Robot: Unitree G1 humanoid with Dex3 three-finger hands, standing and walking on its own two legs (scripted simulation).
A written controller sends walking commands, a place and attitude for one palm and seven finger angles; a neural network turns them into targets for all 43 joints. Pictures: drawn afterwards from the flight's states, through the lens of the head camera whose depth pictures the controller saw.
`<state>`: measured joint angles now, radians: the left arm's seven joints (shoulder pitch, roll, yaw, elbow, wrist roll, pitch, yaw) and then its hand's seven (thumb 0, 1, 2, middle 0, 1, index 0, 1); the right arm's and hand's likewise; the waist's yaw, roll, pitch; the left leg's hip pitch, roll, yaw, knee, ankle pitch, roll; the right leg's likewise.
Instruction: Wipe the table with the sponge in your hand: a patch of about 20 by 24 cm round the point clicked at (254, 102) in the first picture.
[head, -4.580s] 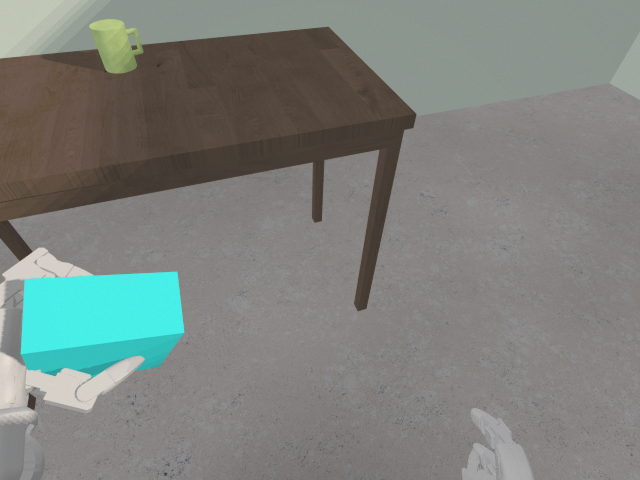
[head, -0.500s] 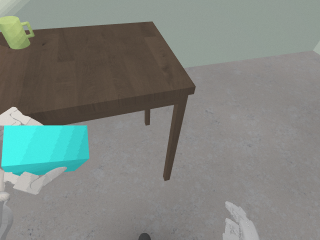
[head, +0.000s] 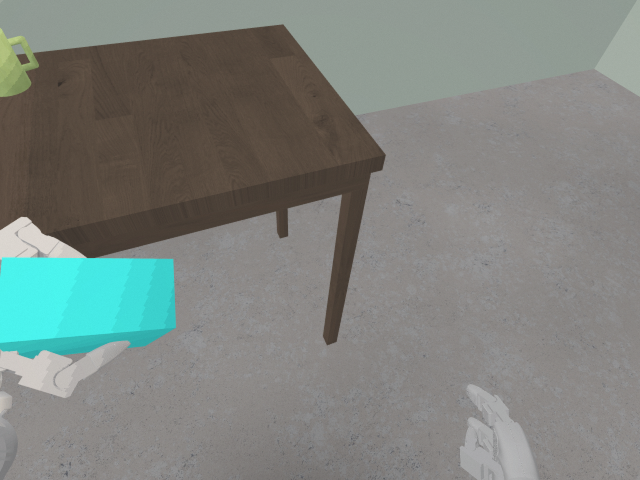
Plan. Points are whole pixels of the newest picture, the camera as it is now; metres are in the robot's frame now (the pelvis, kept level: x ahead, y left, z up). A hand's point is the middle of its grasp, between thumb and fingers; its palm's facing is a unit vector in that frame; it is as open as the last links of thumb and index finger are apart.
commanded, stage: come to a stop and stand still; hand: left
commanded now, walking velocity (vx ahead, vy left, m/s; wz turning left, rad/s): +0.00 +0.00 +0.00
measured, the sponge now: (112, 310) +0.24 +0.21 +0.15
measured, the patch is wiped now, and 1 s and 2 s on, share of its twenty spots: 0.00 0.00 0.00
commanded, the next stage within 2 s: look again from close up in 0.30 s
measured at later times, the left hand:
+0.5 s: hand (56, 311) +0.23 +0.25 +0.16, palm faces +0.38 -0.83 -0.40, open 9.8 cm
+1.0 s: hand (58, 325) +0.22 +0.25 +0.15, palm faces +0.41 -0.83 -0.38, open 9.8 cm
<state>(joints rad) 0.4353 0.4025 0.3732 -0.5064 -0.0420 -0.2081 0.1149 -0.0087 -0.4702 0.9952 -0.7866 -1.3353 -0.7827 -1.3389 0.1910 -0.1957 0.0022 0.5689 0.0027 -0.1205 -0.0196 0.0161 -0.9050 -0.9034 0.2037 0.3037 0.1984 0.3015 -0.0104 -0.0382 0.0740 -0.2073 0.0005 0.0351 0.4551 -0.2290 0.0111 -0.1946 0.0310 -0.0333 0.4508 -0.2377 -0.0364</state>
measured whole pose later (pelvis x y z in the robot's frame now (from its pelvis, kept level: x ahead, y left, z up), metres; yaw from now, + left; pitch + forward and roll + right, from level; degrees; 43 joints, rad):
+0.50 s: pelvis +0.01 +0.00 +0.00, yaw +1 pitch +0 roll -1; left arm 0.44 0.36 0.34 -0.45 -0.05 -0.18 0.12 -0.01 -0.47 1.00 -0.79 -1.34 -0.78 -1.34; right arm 0.20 -0.19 0.02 0.58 0.00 -0.08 -0.03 0.02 -0.90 -0.90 0.21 0.30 0.20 0.30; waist 0.00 0.01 0.03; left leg -0.20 0.00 0.01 0.41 -0.21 0.01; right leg -0.16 0.03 -0.05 0.36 -0.21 -0.03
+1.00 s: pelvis +0.02 +0.00 +0.00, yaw +2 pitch +0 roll -1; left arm 0.48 0.35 0.33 -0.42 -0.05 -0.16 0.13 -0.01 -0.47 1.00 -0.79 -1.34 -0.78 -1.34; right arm 0.24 -0.20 0.01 0.58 0.01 -0.04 -0.05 0.02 -0.90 -0.90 0.21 0.30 0.20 0.30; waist 0.01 0.02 -0.01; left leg -0.22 0.00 0.00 0.48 -0.28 0.02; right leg -0.18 0.04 -0.06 0.43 -0.27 -0.04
